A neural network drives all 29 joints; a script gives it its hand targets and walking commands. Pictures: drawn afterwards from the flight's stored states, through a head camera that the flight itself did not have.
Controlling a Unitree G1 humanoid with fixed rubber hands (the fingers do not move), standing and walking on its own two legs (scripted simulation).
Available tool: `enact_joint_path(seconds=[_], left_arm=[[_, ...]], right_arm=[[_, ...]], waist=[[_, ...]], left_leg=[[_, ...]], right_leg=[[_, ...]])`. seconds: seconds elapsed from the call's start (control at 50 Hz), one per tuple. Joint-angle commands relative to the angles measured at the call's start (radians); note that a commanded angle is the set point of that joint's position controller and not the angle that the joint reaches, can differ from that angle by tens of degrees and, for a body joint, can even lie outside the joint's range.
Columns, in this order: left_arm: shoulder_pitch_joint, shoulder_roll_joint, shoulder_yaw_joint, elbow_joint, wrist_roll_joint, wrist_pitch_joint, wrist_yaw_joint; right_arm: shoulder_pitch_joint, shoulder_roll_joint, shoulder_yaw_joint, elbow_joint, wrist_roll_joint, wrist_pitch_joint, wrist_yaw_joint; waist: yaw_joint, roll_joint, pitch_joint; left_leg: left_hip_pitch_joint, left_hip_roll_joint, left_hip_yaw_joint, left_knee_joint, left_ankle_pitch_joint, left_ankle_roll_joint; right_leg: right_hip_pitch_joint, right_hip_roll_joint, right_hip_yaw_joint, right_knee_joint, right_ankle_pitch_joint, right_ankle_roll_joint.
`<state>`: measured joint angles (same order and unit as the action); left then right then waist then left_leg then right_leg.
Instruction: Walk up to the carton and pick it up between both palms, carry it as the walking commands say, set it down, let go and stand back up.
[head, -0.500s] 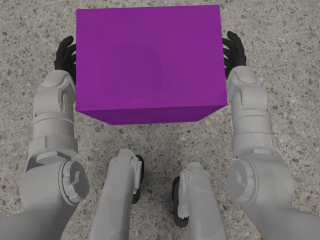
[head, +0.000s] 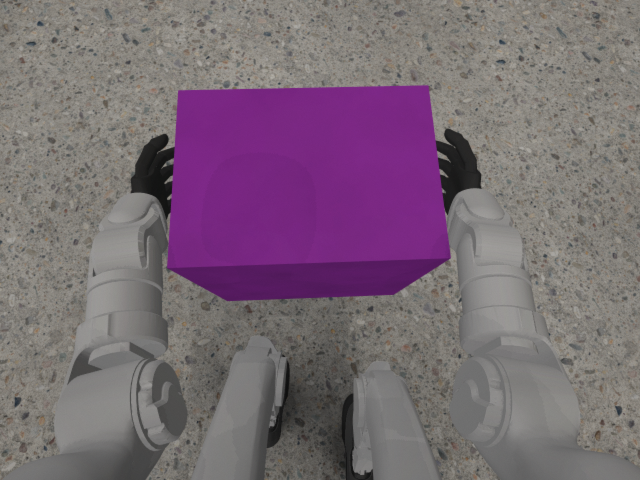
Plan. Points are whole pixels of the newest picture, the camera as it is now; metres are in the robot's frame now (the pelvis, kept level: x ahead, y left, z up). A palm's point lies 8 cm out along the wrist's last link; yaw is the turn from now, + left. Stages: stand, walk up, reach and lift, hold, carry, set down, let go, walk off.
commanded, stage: reach and lift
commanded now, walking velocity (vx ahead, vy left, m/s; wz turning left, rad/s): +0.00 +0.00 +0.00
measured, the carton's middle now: (308, 214) +0.46 +0.06 -0.13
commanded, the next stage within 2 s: none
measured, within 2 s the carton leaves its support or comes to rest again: neither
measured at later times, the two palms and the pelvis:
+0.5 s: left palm (119, 194) +0.41 +0.25 +0.02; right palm (481, 182) +0.46 -0.13 +0.02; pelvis +0.03 +0.00 +0.07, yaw +1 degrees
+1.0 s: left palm (78, 185) +0.38 +0.23 +0.10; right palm (540, 171) +0.43 -0.14 +0.11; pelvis +0.05 +0.00 +0.12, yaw +2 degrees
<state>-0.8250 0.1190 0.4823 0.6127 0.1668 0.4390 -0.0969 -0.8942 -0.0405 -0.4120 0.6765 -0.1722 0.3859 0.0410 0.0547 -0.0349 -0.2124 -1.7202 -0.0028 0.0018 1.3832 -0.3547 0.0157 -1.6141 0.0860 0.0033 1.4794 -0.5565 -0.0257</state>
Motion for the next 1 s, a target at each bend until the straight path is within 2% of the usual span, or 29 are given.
enact_joint_path(seconds=[0.0, 0.16, 0.36, 0.54, 0.74, 0.86, 0.98], left_arm=[[-0.589, -0.933, -0.514, -0.053, -0.174, -0.033, -0.215], [-0.512, -0.922, -0.525, -0.073, -0.162, -0.043, -0.23], [-0.409, -0.921, -0.559, -0.105, -0.168, -0.059, -0.262], [-0.293, -0.953, -0.584, -0.107, -0.151, -0.07, -0.246], [-0.231, -1.002, -0.621, -0.154, -0.147, -0.062, -0.225], [-0.202, -1.003, -0.619, -0.158, -0.134, -0.049, -0.231], [-0.183, -0.998, -0.602, -0.148, -0.121, -0.033, -0.246]], right_arm=[[-0.562, 0.892, 0.478, -0.05, 0.162, -0.042, 0.244], [-0.484, 0.931, 0.519, -0.063, 0.157, -0.045, 0.235], [-0.338, 0.951, 0.52, -0.091, 0.14, -0.064, 0.217], [-0.244, 0.915, 0.532, -0.113, 0.113, -0.078, 0.226], [-0.2, 0.923, 0.55, -0.129, 0.116, -0.072, 0.266], [-0.153, 0.946, 0.53, -0.112, 0.103, -0.052, 0.271], [-0.109, 0.96, 0.498, -0.097, 0.083, -0.026, 0.264]], waist=[[0.043, 0.027, -0.78], [0.054, -0.013, -0.796], [0.034, 0.034, -0.751], [0.013, 0.053, -0.672], [0.016, 0.048, -0.63], [0.016, 0.04, -0.562], [0.001, 0.04, -0.46]], left_leg=[[0.815, -0.107, -0.006, -0.103, 0.245, -0.001], [0.832, -0.107, 0.001, -0.159, 0.284, 0.003], [0.947, -0.103, -0.021, -0.24, 0.38, 0.008], [1.098, -0.096, -0.053, -0.332, 0.399, 0.001], [1.256, -0.09, -0.067, -0.439, 0.402, -0.005], [1.288, -0.088, -0.058, -0.508, 0.359, 0.002], [1.32, -0.085, -0.055, -0.58, 0.306, 0.013]], right_leg=[[0.158, 0.078, 0.005, -0.264, 0.18, 0.001], [0.329, 0.066, 0.038, -0.343, 0.272, 0.021], [0.442, 0.053, 0.064, -0.43, 0.399, 0.022], [0.465, 0.051, 0.053, -0.512, 0.367, 0.006], [0.552, 0.045, 0.046, -0.604, 0.354, -0.006], [0.661, 0.032, 0.057, -0.678, 0.343, -0.007], [0.762, 0.015, 0.068, -0.76, 0.318, -0.008]])
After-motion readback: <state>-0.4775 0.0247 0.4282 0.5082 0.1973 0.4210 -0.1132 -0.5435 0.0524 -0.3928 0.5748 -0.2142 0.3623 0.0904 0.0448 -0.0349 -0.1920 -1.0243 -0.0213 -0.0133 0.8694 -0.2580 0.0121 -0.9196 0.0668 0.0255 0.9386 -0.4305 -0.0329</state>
